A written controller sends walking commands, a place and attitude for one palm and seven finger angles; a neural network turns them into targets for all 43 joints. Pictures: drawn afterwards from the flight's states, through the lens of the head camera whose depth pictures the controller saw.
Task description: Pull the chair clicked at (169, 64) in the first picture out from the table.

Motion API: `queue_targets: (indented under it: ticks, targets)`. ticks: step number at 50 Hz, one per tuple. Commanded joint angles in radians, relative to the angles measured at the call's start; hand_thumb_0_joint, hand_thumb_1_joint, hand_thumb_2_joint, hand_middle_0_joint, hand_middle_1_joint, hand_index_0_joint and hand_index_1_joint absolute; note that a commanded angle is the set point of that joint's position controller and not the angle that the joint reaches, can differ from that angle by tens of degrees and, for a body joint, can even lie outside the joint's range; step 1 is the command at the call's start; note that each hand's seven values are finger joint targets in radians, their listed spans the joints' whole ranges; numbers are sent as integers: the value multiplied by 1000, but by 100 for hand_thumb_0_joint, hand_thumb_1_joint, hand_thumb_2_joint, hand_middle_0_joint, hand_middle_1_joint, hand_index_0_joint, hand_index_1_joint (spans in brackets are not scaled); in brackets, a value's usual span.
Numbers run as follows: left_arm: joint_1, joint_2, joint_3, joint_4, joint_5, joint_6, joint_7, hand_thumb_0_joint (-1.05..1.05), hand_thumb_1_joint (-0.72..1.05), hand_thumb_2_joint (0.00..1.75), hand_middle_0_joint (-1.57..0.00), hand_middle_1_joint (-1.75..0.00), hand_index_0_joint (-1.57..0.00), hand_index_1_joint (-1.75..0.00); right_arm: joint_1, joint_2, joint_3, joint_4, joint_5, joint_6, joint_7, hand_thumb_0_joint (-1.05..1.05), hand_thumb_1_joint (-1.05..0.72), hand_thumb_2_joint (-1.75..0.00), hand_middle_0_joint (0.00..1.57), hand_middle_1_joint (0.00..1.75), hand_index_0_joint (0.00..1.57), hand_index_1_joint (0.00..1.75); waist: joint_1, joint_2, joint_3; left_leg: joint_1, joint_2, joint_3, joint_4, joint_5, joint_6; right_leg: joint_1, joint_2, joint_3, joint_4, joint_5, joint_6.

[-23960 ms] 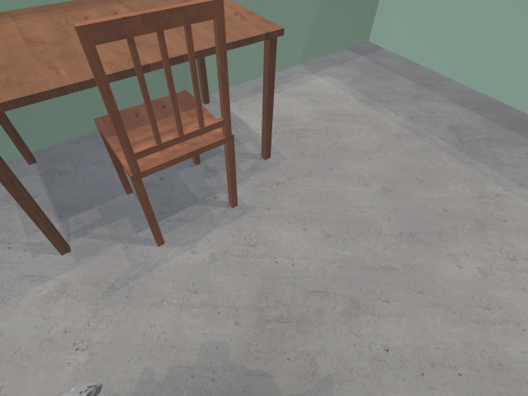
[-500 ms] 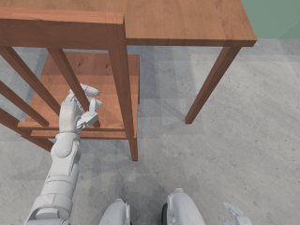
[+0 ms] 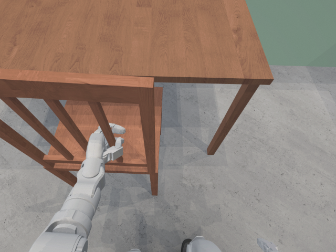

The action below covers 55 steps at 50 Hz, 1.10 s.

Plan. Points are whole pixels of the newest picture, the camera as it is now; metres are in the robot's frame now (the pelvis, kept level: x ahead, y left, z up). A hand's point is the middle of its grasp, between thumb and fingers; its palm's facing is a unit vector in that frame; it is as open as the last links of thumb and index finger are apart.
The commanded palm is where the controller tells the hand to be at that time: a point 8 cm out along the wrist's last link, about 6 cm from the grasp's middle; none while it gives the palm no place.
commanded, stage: step backward, pulling the chair out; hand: left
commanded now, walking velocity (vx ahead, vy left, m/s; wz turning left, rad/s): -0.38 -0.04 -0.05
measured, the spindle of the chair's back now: (78, 136) +0.41 +0.24 -0.05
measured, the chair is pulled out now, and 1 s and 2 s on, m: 0.04 0.17 0.23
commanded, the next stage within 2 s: none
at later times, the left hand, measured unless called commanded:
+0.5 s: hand (125, 168) +0.32 +0.11 -0.06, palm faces +0.00 -0.99 -0.14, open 4.9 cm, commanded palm +0.30 +0.16 -0.06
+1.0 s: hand (132, 198) +0.25 +0.08 -0.06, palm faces -0.04 -0.98 -0.17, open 5.0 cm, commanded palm +0.25 +0.14 -0.06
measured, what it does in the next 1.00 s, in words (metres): shifts its weight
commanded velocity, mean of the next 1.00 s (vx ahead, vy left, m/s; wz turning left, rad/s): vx -0.38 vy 0.02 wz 0.01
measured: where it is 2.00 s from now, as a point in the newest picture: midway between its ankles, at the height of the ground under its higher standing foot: outside the picture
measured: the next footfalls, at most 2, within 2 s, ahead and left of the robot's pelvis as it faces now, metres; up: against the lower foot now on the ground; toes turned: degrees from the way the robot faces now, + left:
right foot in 1.70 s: -0.02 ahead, -0.13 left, +0.00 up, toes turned -5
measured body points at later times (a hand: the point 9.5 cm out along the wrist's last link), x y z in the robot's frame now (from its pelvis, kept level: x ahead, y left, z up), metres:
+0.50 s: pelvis -0.04 -0.01 +0.00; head +0.05 -0.02 +0.44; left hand +0.32 +0.16 -0.05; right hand +0.03 -0.26 -0.13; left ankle -0.05 +0.09 -0.72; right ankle +0.02 -0.13 -0.72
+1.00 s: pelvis -0.09 -0.02 +0.00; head -0.03 -0.04 +0.45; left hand +0.24 +0.14 -0.05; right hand -0.02 -0.28 -0.13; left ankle -0.05 +0.09 -0.72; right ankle +0.02 -0.13 -0.72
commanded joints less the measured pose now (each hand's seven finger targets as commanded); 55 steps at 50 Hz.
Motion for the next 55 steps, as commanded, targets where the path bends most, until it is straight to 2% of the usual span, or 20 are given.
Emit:
queue_targets:
  ticks: [1, 4, 7, 9, 14, 18, 21, 22, 26, 33, 38, 39, 42, 46, 47, 49, 51, 52, 54, 55]
  targets:
    - [-239, 133, -33, -136, 60, -46, -1, 0, 90, 90, -50, -145, -50, -145, 67, -147, -66, -60, -7, -16, -12, 0, -90, -90, 20, 30, 20, 30, 23, 157, -394, 247, 173, -109, -85, 733, -36, 319, -79, 110, -24, 416, -30]
    - [-208, 136, -32, -158, 61, -56, -3, 0, 90, 90, -50, -145, -50, -145, 63, -147, -66, -65, -13, -17, -13, 0, -90, -90, 20, 30, 20, 30, 24, 184, -391, 303, 185, -112, -100, 859, -47, 325, -84, 115, -22, 486, -33]
    - [-156, 140, -17, -179, 59, -61, -7, 0, 90, 90, -50, -145, -50, -145, 53, -144, -71, -68, -18, -19, -7, 0, -90, -90, 20, 30, 20, 30, 32, 173, -405, 376, 203, -114, -101, 972, -48, 306, -63, 114, -26, 399, -30]
    - [-132, 146, -7, -203, 59, -65, -7, 0, 90, 90, -50, -145, -50, -145, 42, -142, -70, -71, -22, -21, -2, 0, -90, -90, 20, 30, 20, 30, 36, 178, -395, 394, 212, -105, -107, 972, -51, 306, -61, 114, -33, 371, -32]
    - [-150, 161, 2, -206, 59, -72, 0, 0, 90, 90, -50, -145, -50, -145, 34, -141, -70, -60, -23, -31, -6, 0, -90, -90, 20, 30, 20, 30, 31, 145, -376, 349, 213, -84, -121, 830, -45, 331, -77, 135, -33, 444, -35]
    - [-169, 179, 4, -172, 57, -75, 11, 0, 90, 90, -50, -145, -50, -145, 46, -146, -70, -41, -15, -40, -20, 0, -90, -90, 20, 30, 20, 30, 26, 110, -396, 286, 174, -66, -102, 655, -54, 368, -123, 169, -42, 613, -52]
    - [-185, 171, -11, -150, 54, -78, 15, 0, 90, 90, -50, -145, -50, -145, 48, -143, -69, -25, -8, -51, -28, 0, -90, -90, 20, 30, 20, 30, 22, 53, -424, 252, 142, -55, -94, 505, -56, 384, -152, 190, -57, 639, -61]
    - [-187, 182, -7, -141, 54, -78, 18, 0, 90, 90, -50, -145, -50, -145, 46, -149, -71, -21, -7, -54, -32, 0, -90, -90, 20, 30, 20, 30, 22, 67, -426, 244, 136, -56, -99, 477, -54, 384, -156, 195, -62, 630, -62]
    - [-197, 170, -26, -127, 48, -80, 25, 0, 90, 90, -50, -145, -50, -145, 25, -147, -63, -19, 3, -63, -35, 0, -90, -90, 20, 30, 20, 30, 28, 29, -391, 198, 115, -63, -123, 296, -36, 368, -156, 197, -111, 426, -52]
    - [-227, 157, -55, -105, 48, -85, 35, 0, 90, 90, -50, -145, -50, -145, 2, -156, -55, -16, 16, -92, -40, 0, -90, -90, 20, 30, 20, 30, 39, 43, -300, 176, 117, -79, -199, 137, -10, 315, -123, 178, -190, 66, -28]
    - [-274, 137, -75, -97, 49, -93, 37, 0, 90, 90, -50, -145, -50, -145, -2, -154, -49, -7, 18, -123, -43, 0, -90, -90, 20, 30, 20, 30, 49, 100, -272, 139, 153, -90, -249, 125, 6, 317, -85, 150, -112, 9, -17]
    - [-282, 126, -85, -95, 49, -91, 35, 0, 90, 90, -50, -145, -50, -145, -4, -153, -46, -9, 19, -127, -43, 0, -90, -90, 20, 30, 20, 30, 52, 87, -266, 117, 158, -91, -249, 117, 7, 322, -82, 147, -89, -2, -18]
    - [-298, 151, -68, -86, 51, -92, 40, 0, 90, 90, -50, -145, -50, -145, 4, -159, -53, -1, 16, -142, -44, 0, -90, -90, 20, 30, 20, 30, 55, 48, -246, 84, 131, -76, -206, 47, 4, 309, -111, 198, -121, -41, -34]
    - [-278, 147, -73, -40, 51, -97, 44, 0, 90, 90, -50, -145, -50, -145, 56, -152, -59, 31, 19, -163, -28, 0, -90, -90, 20, 30, 20, 30, 46, -128, -259, 164, 30, -43, -59, -88, -21, 235, -222, 345, -361, -188, -79]
    - [-267, 157, -65, -26, 52, -95, 47, 0, 90, 90, -50, -145, -50, -145, 64, -159, -65, 43, 19, -167, -24, 0, -90, -90, 20, 30, 20, 30, 46, -150, -268, 183, 12, -39, -24, -77, -28, 243, -253, 373, -399, -184, -96]
    - [-275, 140, -74, -15, 57, -88, 48, 0, 90, 90, -50, -145, -50, -145, 61, -154, -60, 64, 16, -175, -14, 0, -90, -90, 20, 30, 20, 30, 39, -129, -293, 216, 11, -45, -29, -47, -32, 285, -278, 349, -390, -71, -103]
    - [-286, 132, -78, -21, 60, -89, 46, 0, 90, 90, -50, -145, -50, -145, 50, -162, -54, 70, 15, -181, -16, 0, -90, -90, 20, 30, 20, 30, 32, -78, -307, 230, 44, -74, -151, 38, -21, 310, -220, 253, -306, 20, -71]
    - [-279, 143, -71, -17, 60, -85, 47, 0, 90, 90, -50, -145, -50, -145, 36, -179, -57, 67, 14, -182, -22, 0, -90, -90, 20, 30, 20, 30, 40, -10, -294, 221, 78, -97, -197, 86, -8, 305, -169, 206, -262, 19, -44]
    - [-286, 105, -105, -41, 55, -84, 39, 0, 90, 90, -50, -145, -50, -145, 8, -171, -46, 34, 22, -181, -25, 0, -90, -90, 20, 30, 20, 30, 54, 68, -270, 158, 162, -130, -282, 77, 15, 309, -92, 138, -133, -75, -16]
    - [-301, 89, -117, -54, 49, -81, 37, 0, 90, 90, -50, -145, -50, -145, -9, -166, -42, 18, 24, -180, -24, 0, -90, -90, 20, 30, 20, 30, 62, 78, -255, 112, 199, -151, -321, -15, 31, 317, -71, 129, -79, -164, -18]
